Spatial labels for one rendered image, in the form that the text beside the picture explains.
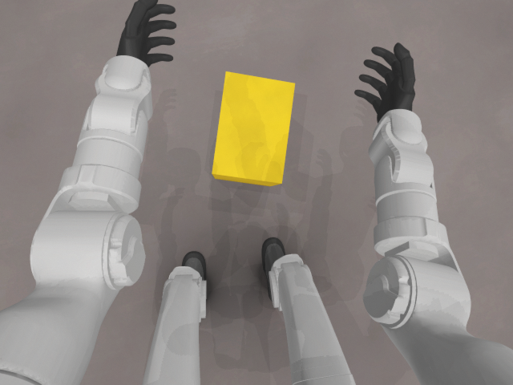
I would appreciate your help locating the carton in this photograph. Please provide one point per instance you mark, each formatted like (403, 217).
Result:
(253, 129)

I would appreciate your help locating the robot left forearm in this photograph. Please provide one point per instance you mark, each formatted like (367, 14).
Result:
(105, 172)

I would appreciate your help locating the robot left upper arm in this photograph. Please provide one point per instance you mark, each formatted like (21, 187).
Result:
(80, 260)

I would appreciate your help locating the robot left hand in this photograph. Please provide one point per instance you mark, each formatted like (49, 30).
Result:
(134, 39)

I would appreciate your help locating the robot foot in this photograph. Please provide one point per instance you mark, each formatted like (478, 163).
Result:
(196, 261)
(272, 249)

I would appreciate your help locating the robot right hand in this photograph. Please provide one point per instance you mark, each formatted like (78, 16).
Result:
(399, 92)

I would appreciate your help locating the robot right upper arm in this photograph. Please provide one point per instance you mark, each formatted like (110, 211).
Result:
(424, 307)

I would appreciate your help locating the robot right forearm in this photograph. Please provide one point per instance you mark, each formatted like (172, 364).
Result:
(405, 193)

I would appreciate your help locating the robot right foot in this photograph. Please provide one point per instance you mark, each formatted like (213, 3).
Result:
(272, 249)

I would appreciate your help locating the robot left foot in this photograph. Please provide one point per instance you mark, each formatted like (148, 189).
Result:
(196, 261)

